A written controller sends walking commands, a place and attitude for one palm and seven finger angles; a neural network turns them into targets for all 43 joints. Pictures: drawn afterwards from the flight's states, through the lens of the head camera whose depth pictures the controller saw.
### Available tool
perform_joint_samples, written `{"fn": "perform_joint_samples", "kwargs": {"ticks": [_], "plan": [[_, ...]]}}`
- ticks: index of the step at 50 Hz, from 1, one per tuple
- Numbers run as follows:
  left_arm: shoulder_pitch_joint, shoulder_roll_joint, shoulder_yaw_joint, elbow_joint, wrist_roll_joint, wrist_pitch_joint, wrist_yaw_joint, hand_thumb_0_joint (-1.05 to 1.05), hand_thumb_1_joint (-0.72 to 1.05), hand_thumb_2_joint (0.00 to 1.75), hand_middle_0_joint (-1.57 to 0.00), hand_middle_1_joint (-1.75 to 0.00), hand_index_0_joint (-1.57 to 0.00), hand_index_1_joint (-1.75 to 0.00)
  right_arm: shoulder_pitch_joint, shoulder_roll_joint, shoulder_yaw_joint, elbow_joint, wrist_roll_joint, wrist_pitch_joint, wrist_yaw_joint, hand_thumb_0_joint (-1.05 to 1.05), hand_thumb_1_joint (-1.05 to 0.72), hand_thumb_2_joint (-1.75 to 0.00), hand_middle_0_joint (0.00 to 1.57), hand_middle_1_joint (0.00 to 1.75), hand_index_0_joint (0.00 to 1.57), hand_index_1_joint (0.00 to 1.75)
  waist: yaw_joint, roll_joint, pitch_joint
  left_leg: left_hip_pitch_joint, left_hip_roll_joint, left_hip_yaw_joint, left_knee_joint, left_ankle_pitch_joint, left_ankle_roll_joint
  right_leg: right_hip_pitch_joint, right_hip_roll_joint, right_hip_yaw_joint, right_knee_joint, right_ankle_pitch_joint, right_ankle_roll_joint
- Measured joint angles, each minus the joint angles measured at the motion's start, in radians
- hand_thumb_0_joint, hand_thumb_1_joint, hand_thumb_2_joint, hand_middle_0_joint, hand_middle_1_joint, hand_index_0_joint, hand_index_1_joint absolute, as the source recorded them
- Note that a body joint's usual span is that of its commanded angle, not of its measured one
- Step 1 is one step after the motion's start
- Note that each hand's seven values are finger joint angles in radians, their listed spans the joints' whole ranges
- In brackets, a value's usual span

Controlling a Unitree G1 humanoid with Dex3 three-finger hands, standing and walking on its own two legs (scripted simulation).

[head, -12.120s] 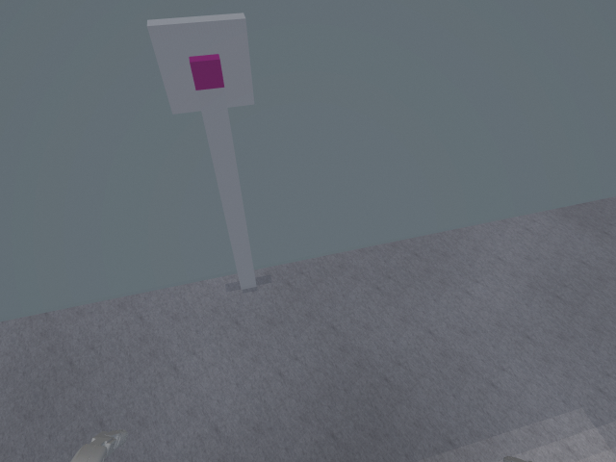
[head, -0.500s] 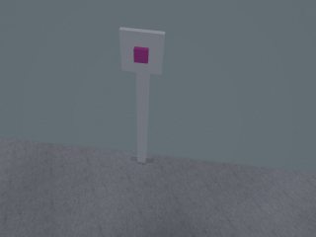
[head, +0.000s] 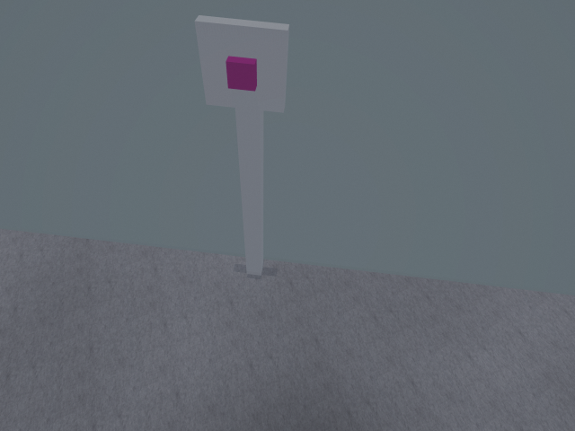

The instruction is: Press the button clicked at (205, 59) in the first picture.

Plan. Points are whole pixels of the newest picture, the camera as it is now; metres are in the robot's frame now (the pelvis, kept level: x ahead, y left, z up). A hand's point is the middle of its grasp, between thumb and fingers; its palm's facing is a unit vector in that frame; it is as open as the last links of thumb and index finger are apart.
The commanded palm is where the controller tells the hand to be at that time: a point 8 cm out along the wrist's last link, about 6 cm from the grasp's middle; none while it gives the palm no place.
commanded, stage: look again from close up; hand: left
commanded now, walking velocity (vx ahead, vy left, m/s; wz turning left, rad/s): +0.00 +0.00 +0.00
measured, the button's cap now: (242, 73) +0.75 +0.16 +0.11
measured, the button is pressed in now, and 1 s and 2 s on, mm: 0 0 0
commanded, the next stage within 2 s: shuffle to correct the standing spot in 0.62 s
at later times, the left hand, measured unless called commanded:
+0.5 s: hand out of the picture +0.01 +0.16 -0.17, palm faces +0.02 -0.99 -0.15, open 7.3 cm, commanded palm none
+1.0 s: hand out of the picture +0.04 +0.14 -0.18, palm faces +0.07 -0.99 -0.13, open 7.3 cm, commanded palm none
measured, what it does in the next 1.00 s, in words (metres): shifts its weight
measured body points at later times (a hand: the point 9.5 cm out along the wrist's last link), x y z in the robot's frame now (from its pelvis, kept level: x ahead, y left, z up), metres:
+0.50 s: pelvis +0.02 +0.00 +0.01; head +0.04 +0.00 +0.46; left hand +0.01 +0.21 -0.15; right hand +0.02 -0.22 -0.15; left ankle +0.01 +0.10 -0.73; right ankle +0.05 -0.11 -0.73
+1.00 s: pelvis +0.08 -0.01 +0.00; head +0.09 -0.01 +0.45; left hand +0.03 +0.19 -0.17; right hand +0.02 -0.22 -0.16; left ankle +0.01 +0.10 -0.73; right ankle +0.05 -0.11 -0.73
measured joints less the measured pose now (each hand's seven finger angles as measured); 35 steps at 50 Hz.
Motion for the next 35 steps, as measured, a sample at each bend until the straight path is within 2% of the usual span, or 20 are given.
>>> {"fn": "perform_joint_samples", "kwargs": {"ticks": [5, 9, 13, 20, 35], "plan": [[0.020, 0.003, -0.007, 0.008, 0.006, 0.018, -0.008, 0.00, 0.93, 0.90, -0.20, -0.30, -0.20, -0.30, -0.012, 0.007, 0.010, -0.027, -0.008, -0.001, -0.003, 0.00, -0.91, -0.90, 0.20, 0.30, 0.20, 0.29, 0.013, -0.007, 0.002, 0.017, -0.016, 0.017, -0.029, -0.001, 0.023, -0.005, -0.020, 0.008, 0.013, -0.042, 0.008], [0.045, -0.012, -0.021, 0.026, 0.008, 0.010, -0.012, 0.00, 0.92, 0.90, -0.20, -0.29, -0.20, -0.30, -0.029, -0.004, 0.010, -0.028, -0.006, -0.003, -0.008, 0.00, -0.93, -0.90, 0.20, 0.30, 0.20, 0.30, 0.017, 0.017, 0.015, 0.028, -0.021, 0.024, -0.035, 0.001, 0.025, 0.011, -0.024, 0.015, -0.014, 0.022, 0.020], [0.077, -0.025, -0.033, 0.049, 0.007, 0.005, -0.013, 0.00, 0.92, 0.90, -0.20, -0.29, -0.20, -0.30, -0.028, -0.015, 0.014, -0.021, -0.004, -0.003, -0.003, 0.00, -0.94, -0.90, 0.20, 0.30, 0.20, 0.30, 0.011, 0.039, 0.004, 0.038, -0.016, 0.023, -0.059, 0.007, 0.022, 0.026, -0.017, 0.013, -0.047, 0.023, 0.021], [0.099, -0.036, -0.044, 0.082, 0.002, -0.008, -0.011, 0.00, 0.91, 0.90, -0.20, -0.29, -0.20, -0.30, 0.007, -0.013, 0.032, 0.021, -0.004, -0.017, -0.002, 0.00, -0.94, -0.90, 0.20, 0.30, 0.20, 0.30, 0.004, 0.035, -0.002, 0.065, -0.012, 0.022, -0.104, 0.017, 0.016, 0.049, -0.008, 0.012, -0.086, 0.030, 0.017], [0.080, -0.042, -0.054, 0.119, -0.006, -0.028, 0.001, 0.01, 0.93, 0.90, -0.20, -0.29, -0.20, -0.30, 0.079, 0.054, 0.062, 0.115, 0.000, -0.031, -0.007, 0.00, -0.91, -0.90, 0.20, 0.30, 0.20, 0.30, -0.013, 0.039, -0.008, 0.128, 0.006, 0.016, -0.138, 0.000, -0.005, 0.106, 0.012, 0.005, -0.107, 0.003, 0.002]]}}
